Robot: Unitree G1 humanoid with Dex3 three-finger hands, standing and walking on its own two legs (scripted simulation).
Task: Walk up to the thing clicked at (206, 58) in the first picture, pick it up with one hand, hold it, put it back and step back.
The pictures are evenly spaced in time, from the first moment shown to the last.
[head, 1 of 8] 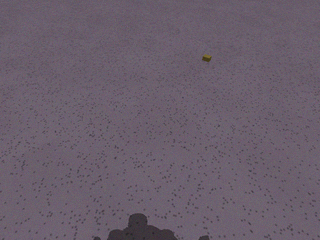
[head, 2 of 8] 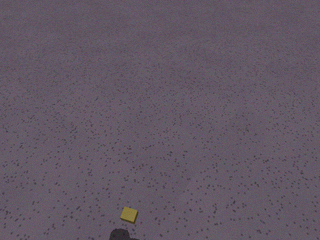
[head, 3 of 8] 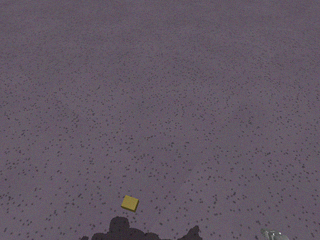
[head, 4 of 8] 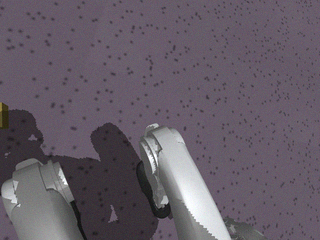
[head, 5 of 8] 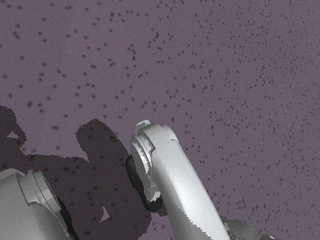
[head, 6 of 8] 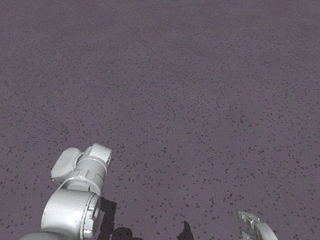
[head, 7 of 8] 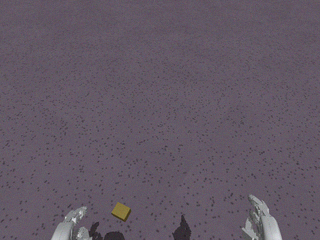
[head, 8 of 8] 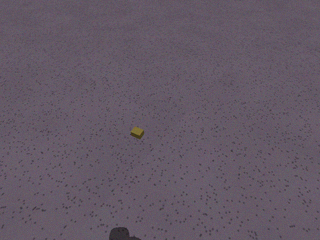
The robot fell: no
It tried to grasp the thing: yes
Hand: left
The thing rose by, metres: 0.67
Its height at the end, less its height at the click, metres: +0.00
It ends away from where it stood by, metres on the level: 0.01
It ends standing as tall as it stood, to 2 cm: yes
